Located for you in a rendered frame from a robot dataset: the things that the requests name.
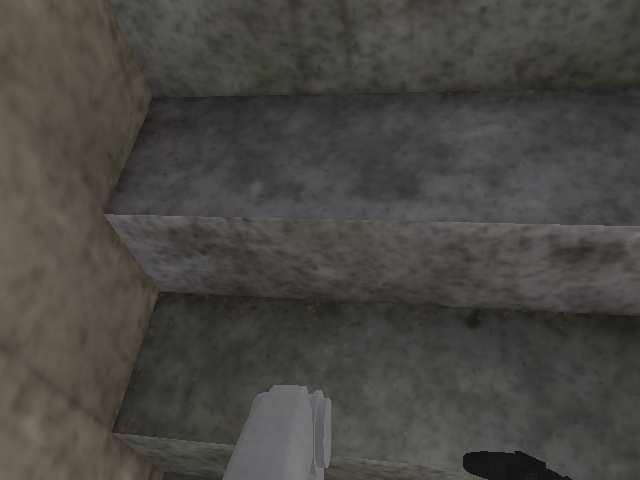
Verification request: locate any right robot hand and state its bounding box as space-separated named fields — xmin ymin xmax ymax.
xmin=463 ymin=451 xmax=572 ymax=480

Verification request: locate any left robot thigh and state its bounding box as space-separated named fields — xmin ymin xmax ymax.
xmin=222 ymin=385 xmax=331 ymax=480

